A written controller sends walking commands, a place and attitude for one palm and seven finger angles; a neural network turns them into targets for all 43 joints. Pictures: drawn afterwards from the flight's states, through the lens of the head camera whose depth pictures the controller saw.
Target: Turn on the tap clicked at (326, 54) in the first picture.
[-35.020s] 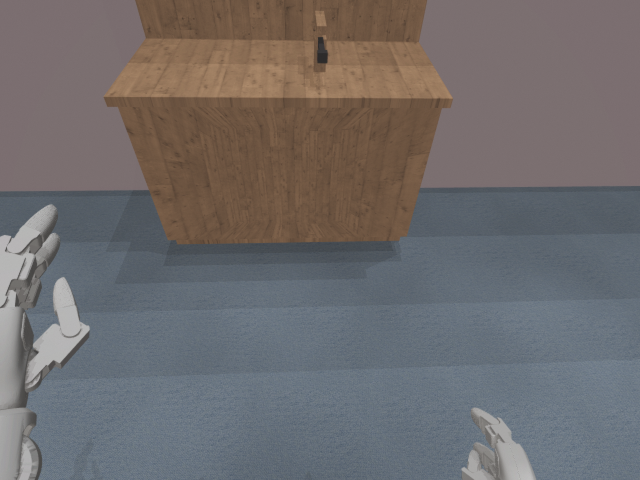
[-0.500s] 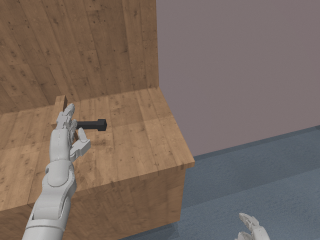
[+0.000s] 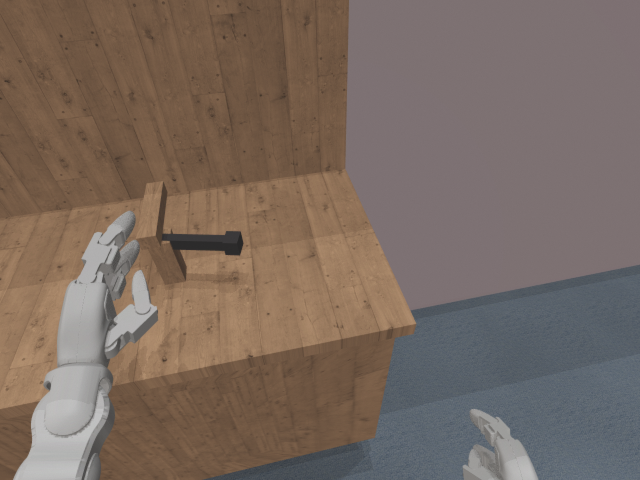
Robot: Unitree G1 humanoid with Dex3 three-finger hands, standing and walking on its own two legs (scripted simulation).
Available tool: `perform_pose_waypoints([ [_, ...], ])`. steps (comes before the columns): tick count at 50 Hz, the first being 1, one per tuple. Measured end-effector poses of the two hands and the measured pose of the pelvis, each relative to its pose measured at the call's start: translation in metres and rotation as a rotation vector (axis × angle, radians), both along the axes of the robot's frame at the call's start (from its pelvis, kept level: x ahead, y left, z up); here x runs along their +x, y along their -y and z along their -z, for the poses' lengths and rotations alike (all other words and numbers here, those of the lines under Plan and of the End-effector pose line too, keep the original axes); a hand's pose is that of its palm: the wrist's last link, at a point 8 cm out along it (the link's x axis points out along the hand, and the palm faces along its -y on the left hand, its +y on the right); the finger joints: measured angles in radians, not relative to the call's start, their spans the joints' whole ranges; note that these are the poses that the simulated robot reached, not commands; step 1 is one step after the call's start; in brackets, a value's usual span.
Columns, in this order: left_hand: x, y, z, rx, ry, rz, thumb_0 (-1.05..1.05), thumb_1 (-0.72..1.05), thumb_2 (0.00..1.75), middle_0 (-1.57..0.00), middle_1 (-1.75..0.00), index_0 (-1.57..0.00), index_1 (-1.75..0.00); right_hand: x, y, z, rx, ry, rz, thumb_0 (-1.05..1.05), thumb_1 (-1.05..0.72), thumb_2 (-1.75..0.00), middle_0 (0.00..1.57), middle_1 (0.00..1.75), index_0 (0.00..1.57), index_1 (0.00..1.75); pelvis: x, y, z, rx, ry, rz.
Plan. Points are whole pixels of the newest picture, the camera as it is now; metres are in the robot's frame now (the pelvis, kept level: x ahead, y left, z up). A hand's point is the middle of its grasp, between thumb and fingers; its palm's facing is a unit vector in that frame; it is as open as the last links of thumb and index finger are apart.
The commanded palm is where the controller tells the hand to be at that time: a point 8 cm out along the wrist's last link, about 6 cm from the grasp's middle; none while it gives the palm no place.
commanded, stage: draw the hand back beside the body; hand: left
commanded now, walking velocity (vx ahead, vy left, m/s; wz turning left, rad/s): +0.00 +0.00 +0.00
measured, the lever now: (233, 243) +0.45 +0.20 +0.03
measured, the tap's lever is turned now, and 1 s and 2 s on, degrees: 75 75 75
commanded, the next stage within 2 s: step back with the hand held close in 0.64 s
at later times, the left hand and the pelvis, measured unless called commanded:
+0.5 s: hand (89, 346) +0.19 +0.25 +0.15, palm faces +0.41 -0.84 -0.34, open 7.4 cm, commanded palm +0.16 +0.29 +0.17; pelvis +0.00 +0.00 +0.00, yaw +1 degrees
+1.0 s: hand (97, 343) +0.20 +0.24 +0.15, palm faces +0.34 -0.85 -0.40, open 7.4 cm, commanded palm +0.15 +0.29 +0.17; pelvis -0.01 +0.01 -0.01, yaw +0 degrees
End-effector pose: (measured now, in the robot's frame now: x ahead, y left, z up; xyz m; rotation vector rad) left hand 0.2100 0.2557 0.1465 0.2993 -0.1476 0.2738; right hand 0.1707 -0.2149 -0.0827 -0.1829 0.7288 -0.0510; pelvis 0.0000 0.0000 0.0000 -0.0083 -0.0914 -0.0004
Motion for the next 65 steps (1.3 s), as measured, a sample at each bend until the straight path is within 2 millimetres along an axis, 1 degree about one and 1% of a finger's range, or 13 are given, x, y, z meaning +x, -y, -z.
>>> perform_pose_waypoints([
  [16, -0.040, -0.025, -0.012, 0.070, 0.011, -0.092, 0.01, 0.90, 0.90, -0.21, -0.30, -0.21, -0.30, 0.012, 0.000, -0.002, -0.021, 0.018, -0.020, 0.01, -0.91, -0.90, 0.20, 0.30, 0.20, 0.30, 0.006, -0.003, 0.001, -0.004, -0.007, -0.013],
  [23, -0.056, -0.031, -0.017, 0.096, 0.012, -0.132, 0.01, 0.90, 0.90, -0.21, -0.30, -0.21, -0.30, 0.017, -0.002, -0.002, -0.020, 0.033, -0.031, 0.01, -0.91, -0.90, 0.20, 0.30, 0.20, 0.30, 0.006, -0.003, 0.002, -0.006, -0.008, -0.020],
  [30, -0.056, -0.029, -0.014, 0.076, 0.017, -0.142, 0.01, 0.90, 0.90, -0.21, -0.30, -0.21, -0.30, 0.018, -0.004, -0.001, -0.021, 0.035, -0.042, 0.01, -0.91, -0.90, 0.20, 0.30, 0.20, 0.30, 0.003, -0.001, 0.003, -0.005, -0.005, -0.027],
  [39, -0.053, -0.022, -0.020, 0.094, 0.031, -0.113, 0.01, 0.90, 0.90, -0.21, -0.30, -0.21, -0.30, 0.014, -0.002, -0.001, -0.012, 0.039, -0.033, 0.01, -0.91, -0.90, 0.20, 0.30, 0.20, 0.30, 0.003, 0.001, 0.002, -0.004, -0.004, -0.023],
  [42, -0.050, -0.027, -0.031, 0.134, 0.068, -0.111, 0.01, 0.89, 0.90, -0.21, -0.30, -0.21, -0.30, 0.012, 0.000, 0.001, -0.018, 0.030, -0.031, 0.01, -0.91, -0.90, 0.20, 0.30, 0.20, 0.30, -0.001, 0.002, 0.003, -0.011, -0.021, -0.019],
  [45, -0.048, -0.032, -0.034, 0.164, 0.076, -0.107, 0.01, 0.89, 0.90, -0.21, -0.30, -0.21, -0.30, 0.008, 0.002, 0.002, -0.022, 0.016, -0.011, 0.01, -0.91, -0.90, 0.20, 0.30, 0.20, 0.30, -0.005, 0.001, 0.004, -0.014, -0.050, -0.010],
  [48, -0.048, -0.030, -0.025, 0.159, 0.037, -0.083, 0.01, 0.90, 0.90, -0.21, -0.30, -0.21, -0.30, 0.001, 0.006, 0.001, -0.029, 0.010, 0.019, 0.01, -0.91, -0.90, 0.20, 0.30, 0.20, 0.30, -0.009, -0.003, 0.005, -0.011, -0.071, 0.000],
  [51, -0.052, -0.027, -0.015, 0.152, -0.012, -0.049, 0.01, 0.90, 0.90, -0.21, -0.30, -0.21, -0.30, -0.008, 0.009, 0.001, -0.045, 0.002, 0.046, 0.01, -0.91, -0.90, 0.20, 0.30, 0.20, 0.30, -0.015, -0.007, 0.006, -0.009, -0.084, 0.004],
  [54, -0.060, -0.028, -0.011, 0.159, -0.032, -0.026, 0.01, 0.89, 0.90, -0.21, -0.30, -0.21, -0.30, -0.018, 0.011, 0.000, -0.063, -0.008, 0.062, 0.01, -0.91, -0.90, 0.20, 0.30, 0.20, 0.30, -0.023, -0.011, 0.007, -0.009, -0.092, 0.004],
  [57, -0.071, -0.033, -0.015, 0.183, -0.021, -0.024, 0.01, 0.89, 0.90, -0.21, -0.30, -0.21, -0.30, -0.029, 0.010, 0.000, -0.078, -0.016, 0.067, 0.01, -0.91, -0.90, 0.20, 0.30, 0.20, 0.30, -0.032, -0.014, 0.008, -0.012, -0.096, 0.001],
  [61, -0.086, -0.043, -0.021, 0.211, 0.011, -0.046, 0.01, 0.89, 0.90, -0.21, -0.30, -0.21, -0.30, -0.043, 0.004, 0.002, -0.085, -0.018, 0.061, 0.01, -0.91, -0.90, 0.20, 0.30, 0.20, 0.30, -0.045, -0.019, 0.010, -0.017, -0.101, -0.003],
  [65, -0.100, -0.051, -0.022, 0.217, 0.030, -0.073, 0.01, 0.89, 0.90, -0.21, -0.30, -0.21, -0.30, -0.056, -0.004, 0.005, -0.080, -0.015, 0.052, 0.01, -0.91, -0.90, 0.20, 0.30, 0.20, 0.30, -0.056, -0.024, 0.012, -0.022, -0.105, -0.006],
])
